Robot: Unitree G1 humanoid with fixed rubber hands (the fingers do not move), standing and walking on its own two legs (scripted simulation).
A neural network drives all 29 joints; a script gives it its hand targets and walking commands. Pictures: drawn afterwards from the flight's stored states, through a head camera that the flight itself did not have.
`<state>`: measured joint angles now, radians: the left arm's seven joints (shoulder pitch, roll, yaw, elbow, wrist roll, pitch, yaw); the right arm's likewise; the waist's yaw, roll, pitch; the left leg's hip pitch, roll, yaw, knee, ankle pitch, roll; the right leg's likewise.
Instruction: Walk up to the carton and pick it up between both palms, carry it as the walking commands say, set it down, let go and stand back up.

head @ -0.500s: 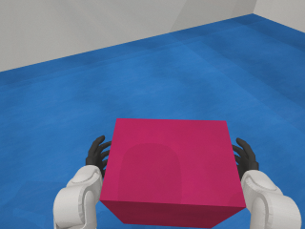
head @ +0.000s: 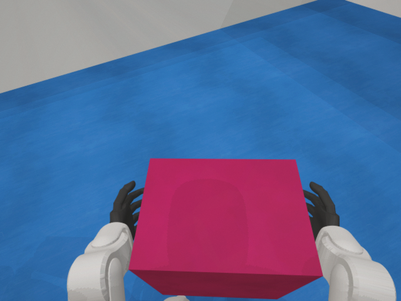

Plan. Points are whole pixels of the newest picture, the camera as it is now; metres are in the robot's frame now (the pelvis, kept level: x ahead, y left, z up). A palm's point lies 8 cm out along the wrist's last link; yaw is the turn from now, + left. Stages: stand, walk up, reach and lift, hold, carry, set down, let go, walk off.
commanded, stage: carry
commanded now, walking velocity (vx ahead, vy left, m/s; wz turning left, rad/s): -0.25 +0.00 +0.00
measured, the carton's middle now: (220, 236) +0.25 +0.00 +0.02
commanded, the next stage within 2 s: none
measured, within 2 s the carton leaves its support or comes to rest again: neither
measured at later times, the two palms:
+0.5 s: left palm out of the picture +0.09 +0.20 +0.09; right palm out of the picture +0.11 -0.13 +0.09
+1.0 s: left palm out of the picture +0.06 +0.18 +0.09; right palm out of the picture +0.08 -0.15 +0.09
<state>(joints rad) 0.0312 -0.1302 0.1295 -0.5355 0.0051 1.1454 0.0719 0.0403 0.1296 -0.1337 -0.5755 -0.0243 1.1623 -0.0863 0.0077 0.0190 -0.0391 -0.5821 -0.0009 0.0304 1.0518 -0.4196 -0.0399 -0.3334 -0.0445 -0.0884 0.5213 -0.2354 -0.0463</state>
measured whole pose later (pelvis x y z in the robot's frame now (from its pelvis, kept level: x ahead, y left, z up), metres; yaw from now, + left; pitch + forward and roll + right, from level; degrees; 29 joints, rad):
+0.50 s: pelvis -0.13 +0.02 -0.01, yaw +2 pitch +1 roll +1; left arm 0.03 -0.13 0.13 -0.51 0.02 1.19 0.08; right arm 0.05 0.13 -0.13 -0.55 -0.04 1.18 -0.08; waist 0.03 -0.01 -0.11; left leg -0.29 0.01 0.08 0.54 -0.27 0.01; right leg -0.41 -0.10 -0.13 0.50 -0.13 0.01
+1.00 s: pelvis -0.17 +0.01 -0.01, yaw +3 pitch +2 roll +1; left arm -0.01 -0.13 0.15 -0.48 0.01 1.18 0.08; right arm 0.00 0.13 -0.14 -0.51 -0.04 1.19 -0.09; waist 0.02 0.02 -0.11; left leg -0.36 0.02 0.06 0.53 -0.24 0.02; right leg -0.45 -0.08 -0.14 0.47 -0.15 0.01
